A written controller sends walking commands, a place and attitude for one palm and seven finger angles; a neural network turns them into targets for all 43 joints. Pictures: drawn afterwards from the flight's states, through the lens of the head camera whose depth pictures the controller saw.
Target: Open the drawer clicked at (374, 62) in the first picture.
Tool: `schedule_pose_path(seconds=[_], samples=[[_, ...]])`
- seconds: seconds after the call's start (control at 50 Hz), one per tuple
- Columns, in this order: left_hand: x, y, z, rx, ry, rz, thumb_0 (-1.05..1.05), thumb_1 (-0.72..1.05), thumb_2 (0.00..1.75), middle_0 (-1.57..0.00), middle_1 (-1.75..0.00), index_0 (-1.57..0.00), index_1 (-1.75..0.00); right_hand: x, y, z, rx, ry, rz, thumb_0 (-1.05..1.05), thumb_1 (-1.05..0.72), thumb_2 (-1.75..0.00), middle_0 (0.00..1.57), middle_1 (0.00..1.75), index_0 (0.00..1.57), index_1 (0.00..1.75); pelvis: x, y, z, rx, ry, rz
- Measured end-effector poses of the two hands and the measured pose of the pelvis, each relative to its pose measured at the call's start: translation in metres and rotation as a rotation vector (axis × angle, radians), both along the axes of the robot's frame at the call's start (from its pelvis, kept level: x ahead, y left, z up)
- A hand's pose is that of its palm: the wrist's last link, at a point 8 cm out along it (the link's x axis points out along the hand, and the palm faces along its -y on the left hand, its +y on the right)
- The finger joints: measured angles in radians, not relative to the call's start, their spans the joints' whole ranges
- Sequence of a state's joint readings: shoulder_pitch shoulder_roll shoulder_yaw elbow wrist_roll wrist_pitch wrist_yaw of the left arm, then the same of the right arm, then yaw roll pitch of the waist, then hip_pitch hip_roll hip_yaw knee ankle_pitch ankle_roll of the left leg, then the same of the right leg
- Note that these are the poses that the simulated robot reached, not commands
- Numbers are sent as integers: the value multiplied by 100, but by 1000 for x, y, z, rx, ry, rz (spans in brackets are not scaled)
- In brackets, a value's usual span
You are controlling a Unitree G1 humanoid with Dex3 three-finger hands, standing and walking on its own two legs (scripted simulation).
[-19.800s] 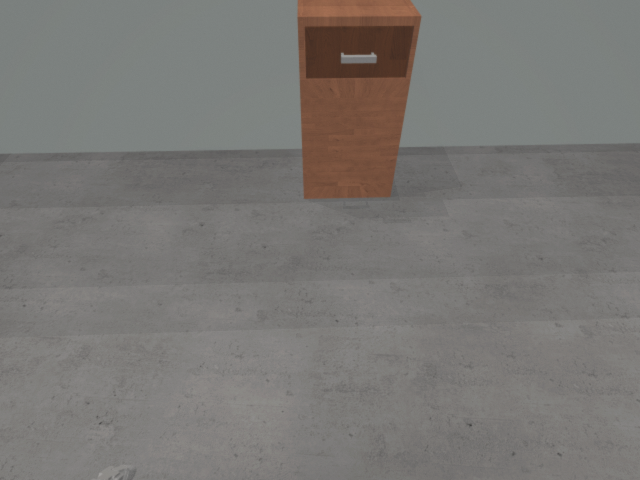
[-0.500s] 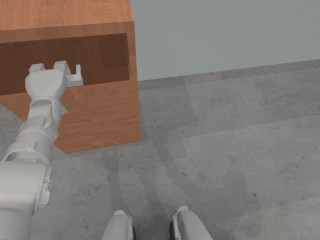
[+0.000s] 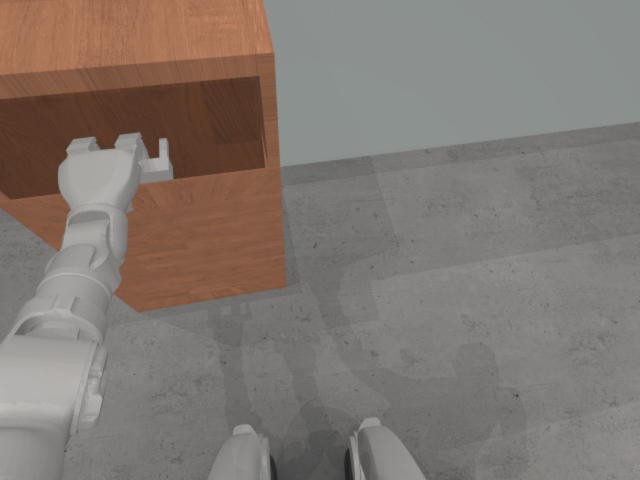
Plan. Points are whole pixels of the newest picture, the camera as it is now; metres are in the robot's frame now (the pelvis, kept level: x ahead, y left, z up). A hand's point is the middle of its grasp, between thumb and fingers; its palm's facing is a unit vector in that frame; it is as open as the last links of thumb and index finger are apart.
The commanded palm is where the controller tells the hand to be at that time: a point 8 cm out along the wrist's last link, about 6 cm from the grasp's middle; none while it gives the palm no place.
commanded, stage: pull the drawer open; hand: left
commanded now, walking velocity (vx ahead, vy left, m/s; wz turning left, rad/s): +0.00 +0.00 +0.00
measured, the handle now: (120, 162) +0.53 +0.24 +0.01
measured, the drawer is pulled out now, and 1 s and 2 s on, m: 0.00 0.08 0.13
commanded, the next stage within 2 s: none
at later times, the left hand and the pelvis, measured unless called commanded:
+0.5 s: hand (121, 223) +0.45 +0.24 -0.02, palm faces -0.06 -0.06 -1.00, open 5.5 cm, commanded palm +0.41 +0.22 +0.03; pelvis +0.04 +0.00 +0.02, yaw -1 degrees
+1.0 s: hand (120, 255) +0.40 +0.23 -0.02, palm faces -0.03 -0.03 -1.00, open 5.5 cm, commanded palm +0.39 +0.22 +0.03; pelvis +0.03 +0.00 +0.02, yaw +2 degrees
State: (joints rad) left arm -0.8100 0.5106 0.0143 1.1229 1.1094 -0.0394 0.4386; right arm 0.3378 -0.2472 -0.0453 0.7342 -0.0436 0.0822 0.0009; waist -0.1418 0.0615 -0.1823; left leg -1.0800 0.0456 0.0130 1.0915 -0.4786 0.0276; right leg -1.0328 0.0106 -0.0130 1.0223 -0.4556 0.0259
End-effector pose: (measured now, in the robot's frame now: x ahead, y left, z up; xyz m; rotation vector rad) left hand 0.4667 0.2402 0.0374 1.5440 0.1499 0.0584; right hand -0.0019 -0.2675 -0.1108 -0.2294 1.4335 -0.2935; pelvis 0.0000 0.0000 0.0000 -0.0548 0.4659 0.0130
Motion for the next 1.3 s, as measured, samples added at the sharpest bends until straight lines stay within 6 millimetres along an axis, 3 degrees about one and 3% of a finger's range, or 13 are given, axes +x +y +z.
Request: schedule_pose_path(seconds=[0.28,0.66,0.86,1.04,1.3], samples=[[-10,-1,1,-24,11,4,1,76,79,-31,-135,-40,-135,24,6,8,28,-24,-16,1,-91,-90,20,30,20,30,21,4,13,4,-23,-18],[-54,-7,1,-27,5,13,1,75,80,-30,-135,-40,-135,114,12,19,68,-179,65,1,-91,-90,20,30,20,30,44,4,28,10,-72,-8],[-82,-11,0,-32,-2,17,1,75,80,-29,-135,-41,-135,142,13,25,68,-247,113,1,-91,-90,20,30,20,30,47,1,31,15,-101,2],[-82,-12,0,5,-19,17,0,73,85,-34,-135,-40,-135,131,9,10,63,-232,138,1,-91,-90,20,30,20,30,29,-6,21,22,-99,19],[-81,-12,1,8,14,21,0,73,82,-36,-135,-40,-135,59,-8,-1,41,-156,64,1,-91,-90,20,30,20,30,2,-17,14,34,-101,9]])
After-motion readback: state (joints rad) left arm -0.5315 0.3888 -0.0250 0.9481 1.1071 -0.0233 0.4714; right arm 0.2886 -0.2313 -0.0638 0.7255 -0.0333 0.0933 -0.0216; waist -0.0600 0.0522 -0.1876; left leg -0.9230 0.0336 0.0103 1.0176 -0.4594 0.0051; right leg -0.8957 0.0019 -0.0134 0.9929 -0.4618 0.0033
